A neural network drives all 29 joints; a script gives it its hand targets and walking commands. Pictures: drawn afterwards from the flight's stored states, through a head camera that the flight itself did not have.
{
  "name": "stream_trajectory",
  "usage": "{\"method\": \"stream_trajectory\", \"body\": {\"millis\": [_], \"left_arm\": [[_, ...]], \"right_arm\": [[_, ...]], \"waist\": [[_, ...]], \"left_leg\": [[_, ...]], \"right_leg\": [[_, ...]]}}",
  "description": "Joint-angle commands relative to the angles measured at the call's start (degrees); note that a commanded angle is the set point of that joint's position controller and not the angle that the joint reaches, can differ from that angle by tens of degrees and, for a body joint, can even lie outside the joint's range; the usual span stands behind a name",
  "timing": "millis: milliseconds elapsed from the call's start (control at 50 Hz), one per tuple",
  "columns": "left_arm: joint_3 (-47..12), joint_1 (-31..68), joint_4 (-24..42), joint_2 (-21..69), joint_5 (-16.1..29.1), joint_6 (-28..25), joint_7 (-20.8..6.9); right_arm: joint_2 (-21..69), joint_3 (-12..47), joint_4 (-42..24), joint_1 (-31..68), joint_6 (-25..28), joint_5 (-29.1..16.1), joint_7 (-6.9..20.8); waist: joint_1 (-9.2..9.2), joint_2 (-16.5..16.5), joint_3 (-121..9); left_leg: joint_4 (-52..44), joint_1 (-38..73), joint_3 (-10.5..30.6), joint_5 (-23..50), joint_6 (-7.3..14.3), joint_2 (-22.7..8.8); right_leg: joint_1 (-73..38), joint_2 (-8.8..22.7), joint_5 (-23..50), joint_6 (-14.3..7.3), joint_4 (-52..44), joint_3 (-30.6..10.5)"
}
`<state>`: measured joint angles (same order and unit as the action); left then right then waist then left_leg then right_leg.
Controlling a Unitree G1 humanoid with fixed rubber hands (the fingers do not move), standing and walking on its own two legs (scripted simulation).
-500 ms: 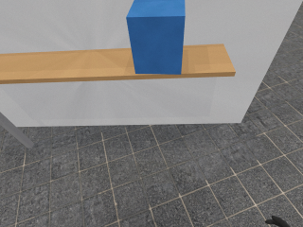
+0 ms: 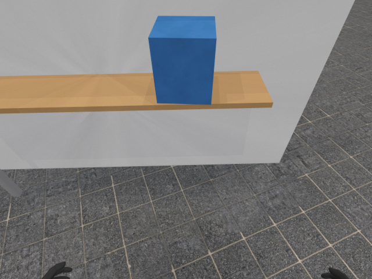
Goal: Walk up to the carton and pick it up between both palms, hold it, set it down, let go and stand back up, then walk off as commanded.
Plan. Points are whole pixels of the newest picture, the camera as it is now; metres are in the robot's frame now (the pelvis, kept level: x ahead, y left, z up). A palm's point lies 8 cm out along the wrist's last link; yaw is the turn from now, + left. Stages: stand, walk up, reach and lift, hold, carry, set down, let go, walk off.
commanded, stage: walk off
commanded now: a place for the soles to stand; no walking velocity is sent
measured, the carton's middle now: (185, 61) +0.85 +0.03 +0.07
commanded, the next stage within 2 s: stand in 0.56 s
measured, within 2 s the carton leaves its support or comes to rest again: neither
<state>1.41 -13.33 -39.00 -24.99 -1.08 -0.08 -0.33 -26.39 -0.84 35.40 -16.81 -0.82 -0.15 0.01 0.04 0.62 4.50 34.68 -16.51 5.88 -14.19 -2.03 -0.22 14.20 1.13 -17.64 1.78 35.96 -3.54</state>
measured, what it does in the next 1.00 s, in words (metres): stands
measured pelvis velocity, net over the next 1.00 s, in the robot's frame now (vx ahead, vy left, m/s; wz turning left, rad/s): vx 0.00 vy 0.00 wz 0.00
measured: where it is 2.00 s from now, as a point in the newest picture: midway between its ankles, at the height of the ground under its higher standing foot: outside the picture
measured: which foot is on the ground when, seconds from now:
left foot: down 0.00-1.00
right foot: down 0.00-1.00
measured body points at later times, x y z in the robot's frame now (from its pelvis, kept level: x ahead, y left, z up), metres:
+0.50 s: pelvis -0.01 +0.00 +0.00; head -0.01 +0.00 +0.45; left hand +0.12 +0.32 -0.07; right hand +0.11 -0.32 -0.08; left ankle +0.06 +0.15 -0.72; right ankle +0.03 -0.15 -0.72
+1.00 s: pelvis +0.00 +0.00 +0.00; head +0.01 -0.01 +0.45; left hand +0.14 +0.32 -0.07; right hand +0.13 -0.32 -0.08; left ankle +0.06 +0.15 -0.72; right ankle +0.03 -0.15 -0.72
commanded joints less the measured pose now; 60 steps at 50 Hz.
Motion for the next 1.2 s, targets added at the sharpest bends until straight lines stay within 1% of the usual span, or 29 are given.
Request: {"method": "stream_trajectory", "body": {"millis": [0,40,80,120,220,280,340,420,480,540,560,580,620,660,720,740,840,860,900,940,1000,1080,1100,1160,1180], "left_arm": [[3.8,3.4,0.3,-11.0,1.0,-0.6,0.5],[3.9,3.9,0.2,-11.3,0.9,-0.6,0.4],[3.9,4.3,0.1,-11.4,1.0,-0.6,0.3],[3.9,4.2,0.1,-11.4,1.0,-0.7,0.2],[4.1,4.0,-0.1,-11.4,1.1,-0.9,0.1],[4.0,3.7,-0.2,-11.3,1.1,-1.0,0.0],[4.0,4.1,-0.2,-11.1,1.1,-1.1,0.0],[3.9,3.9,-0.5,-10.9,1.1,-1.2,0.1],[3.9,4.0,-0.5,-11.0,1.2,-1.3,0.1],[3.8,3.6,-0.7,-10.8,1.3,-1.4,0.1],[2.7,5.2,-0.2,-10.4,2.1,-1.3,0.1],[2.7,5.5,-0.2,-10.0,2.1,-1.3,0.0],[2.5,5.6,-0.1,-10.0,2.1,-1.3,0.0],[2.4,5.2,-0.3,-10.0,2.1,-1.4,0.0],[2.3,5.4,-0.4,-10.2,2.0,-1.4,0.0],[2.3,5.7,-0.4,-10.2,1.9,-1.4,0.0],[2.2,6.3,-0.3,-9.8,2.0,-1.3,-0.1],[2.2,6.0,-0.3,-9.9,2.0,-1.2,-0.1],[2.3,6.2,-0.3,-10.1,2.0,-1.2,0.0],[2.3,6.2,-0.3,-10.2,2.0,-1.1,0.0],[2.3,6.3,-0.4,-10.0,1.9,-1.2,-0.1],[2.3,6.5,-0.2,-9.9,1.9,-1.2,-0.1],[2.3,6.8,-0.2,-10.1,1.8,-1.2,-0.1],[2.3,6.6,-0.1,-9.9,1.8,-1.2,-0.1],[2.3,6.6,-0.2,-10.1,1.9,-1.3,-0.1]], "right_arm": [[-9.0,-4.0,3.3,6.7,1.4,-0.3,0.3],[-8.7,-4.2,3.5,7.1,1.4,-0.3,0.4],[-8.7,-4.4,3.7,7.1,1.4,-0.2,0.5],[-8.9,-4.7,3.9,7.2,1.4,-0.2,0.6],[-8.7,-4.9,4.0,7.9,1.4,-0.2,0.8],[-8.5,-4.8,4.2,8.1,1.5,-0.2,0.7],[-8.4,-4.7,4.3,8.0,1.6,-0.3,0.7],[-8.5,-4.5,4.6,7.8,1.6,-0.2,0.6],[-8.1,-4.3,4.7,7.6,1.6,-0.3,0.5],[-8.2,-4.1,4.9,7.0,1.6,-0.3,0.4],[-8.5,-3.0,3.0,8.0,1.8,-0.6,0.6],[-8.5,-3.0,2.8,8.0,1.8,-0.6,0.5],[-9.1,-2.9,2.7,8.4,1.8,-0.5,0.4],[-8.8,-2.7,2.7,8.5,1.9,-0.5,0.4],[-8.8,-2.7,2.9,8.4,2.0,-0.5,0.3],[-8.8,-2.7,2.9,8.1,2.0,-0.6,0.3],[-8.5,-2.5,2.9,8.5,2.0,-0.5,0.2],[-8.7,-2.5,3.0,8.6,2.0,-0.4,0.2],[-8.5,-2.4,2.9,8.7,1.9,-0.5,0.3],[-8.7,-2.4,2.9,8.6,2.0,-0.5,0.2],[-8.6,-2.4,2.8,9.0,2.0,-0.4,0.3],[-8.7,-2.4,3.0,8.9,2.0,-0.4,0.3],[-8.4,-2.4,2.9,8.9,2.0,-0.4,0.4],[-8.5,-2.4,3.0,8.8,2.1,-0.4,0.3],[-8.5,-2.4,3.1,8.6,2.1,-0.4,0.3]], "waist": [[0.71,-1.0,-1.8],[0.48,-1.7,-0.4],[0.2,-1.2,0.3],[0.18,-0.8,0.5],[0.23,-0.9,0.8],[0.24,-0.5,0.2],[0.04,-1.2,-0.6],[0.0,-0.5,-1.9],[-0.13,-1.3,-2.8],[-0.19,-1.4,-4.9],[-0.21,-3.2,-4.3],[-0.5,-2.7,-4.0],[-0.35,-1.9,-3.7],[-0.19,-1.5,-4.2],[-0.23,-2.4,-4.6],[-0.54,-2.2,-4.7],[-0.35,-2.2,-5.4],[-0.35,-1.9,-5.4],[-0.2,-2.5,-5.2],[-0.4,-1.7,-4.9],[-0.32,-2.1,-4.9],[-0.26,-1.9,-4.9],[-0.46,-2.3,-4.6],[-0.17,-2.2,-5.1],[-0.33,-2.5,-5.3]], "left_leg": [[-10.3,-2.1,6.7,-2.8,4.8,-5.2],[-10.9,-2.2,6.2,-6.5,4.4,-4.6],[-12.0,-1.9,6.4,-9.4,4.6,-4.6],[-12.8,-2.2,6.8,-12.0,4.8,-4.7],[-13.1,-2.9,6.8,-13.1,4.9,-4.7],[-13.0,-2.1,6.7,-11.7,4.9,-4.7],[-12.2,-1.3,6.3,-9.0,4.7,-4.6],[-12.2,-0.6,6.5,-7.1,4.7,-4.8],[-10.8,0.4,5.6,-2.2,4.5,-4.5],[-9.6,2.3,5.0,3.1,4.4,-4.7],[-10.2,3.4,4.1,0.7,3.6,-4.9],[-10.4,3.5,4.2,0.2,3.5,-5.2],[-10.9,2.8,4.5,-0.6,3.5,-5.3],[-10.7,2.8,4.6,0.7,3.5,-5.5],[-10.5,3.4,3.9,2.1,3.2,-5.3],[-10.1,3.8,3.7,2.5,3.1,-5.1],[-10.2,3.8,3.6,3.6,3.0,-5.3],[-10.3,3.7,3.7,3.3,3.1,-5.3],[-10.6,3.2,3.6,2.7,3.0,-5.2],[-10.6,3.2,3.6,1.9,2.9,-5.2],[-11.2,2.7,4.0,0.9,3.0,-5.4],[-11.1,2.7,3.8,0.8,3.0,-5.3],[-11.0,2.7,3.7,0.9,3.0,-5.1],[-10.9,2.7,3.8,1.8,3.0,-5.3],[-10.9,3.0,3.8,1.7,3.0,-5.2]], "right_leg": [[-3.4,4.5,0.0,-3.9,-13.2,-4.8],[-1.6,5.0,-4.1,-4.1,-14.8,-5.5],[0.0,4.8,-7.7,-4.1,-15.4,-5.5],[0.3,4.4,-9.3,-3.9,-15.3,-5.3],[0.3,4.7,-9.8,-3.9,-15.6,-5.6],[0.3,4.6,-9.0,-3.9,-15.4,-5.5],[-0.1,4.8,-7.4,-3.9,-15.5,-5.5],[-1.0,4.6,-5.0,-3.7,-14.4,-5.1],[-1.6,5.2,-1.5,-3.8,-14.4,-5.0],[-2.7,5.3,3.0,-3.7,-13.5,-4.5],[-1.4,5.7,0.7,-3.8,-13.1,-4.9],[-0.8,5.5,0.1,-3.9,-13.1,-5.0],[-1.1,5.3,0.3,-3.8,-13.0,-4.8],[-2.0,5.2,1.7,-3.8,-12.6,-4.7],[-1.9,5.4,2.1,-3.8,-12.8,-4.8],[-1.7,5.5,2.2,-3.8,-13.0,-4.9],[-2.3,5.3,2.5,-3.7,-12.9,-4.6],[-2.3,5.4,2.8,-3.7,-12.8,-4.7],[-2.4,5.3,2.1,-3.7,-12.9,-4.6],[-1.9,5.3,1.2,-3.7,-13.1,-4.9],[-2.2,5.1,0.7,-3.6,-13.0,-4.5],[-2.1,5.2,0.0,-3.7,-13.3,-4.7],[-1.9,5.4,-0.1,-3.7,-13.5,-4.9],[-2.6,5.3,1.0,-3.7,-13.2,-4.8],[-2.3,5.4,1.0,-3.7,-13.2,-4.8]]}}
